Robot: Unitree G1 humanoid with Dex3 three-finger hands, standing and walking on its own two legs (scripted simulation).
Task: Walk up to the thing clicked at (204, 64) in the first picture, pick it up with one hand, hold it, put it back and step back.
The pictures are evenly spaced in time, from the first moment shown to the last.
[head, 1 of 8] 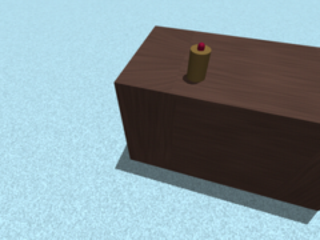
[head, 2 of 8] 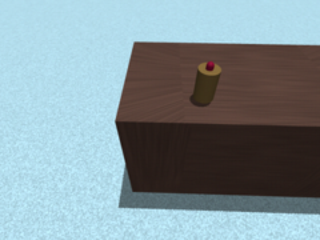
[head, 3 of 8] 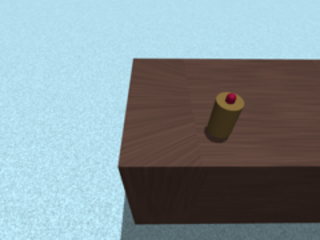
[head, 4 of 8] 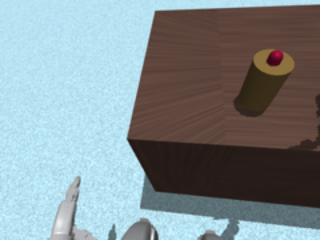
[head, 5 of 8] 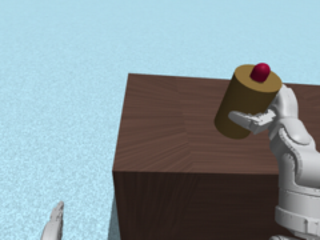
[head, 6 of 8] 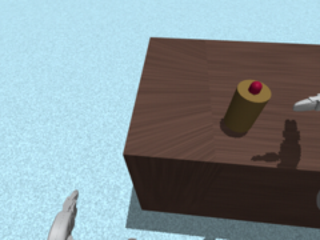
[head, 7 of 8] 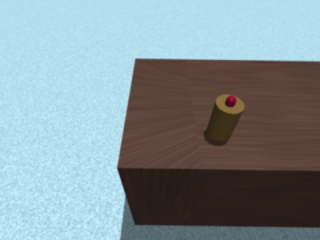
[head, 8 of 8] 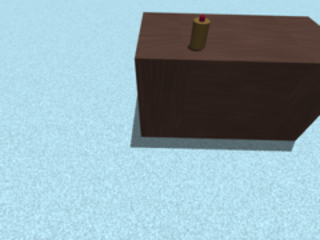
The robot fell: no
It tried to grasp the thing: yes
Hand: right
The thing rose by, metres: 0.24
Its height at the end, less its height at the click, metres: +0.00
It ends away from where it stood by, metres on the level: 0.01
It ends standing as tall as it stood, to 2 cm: yes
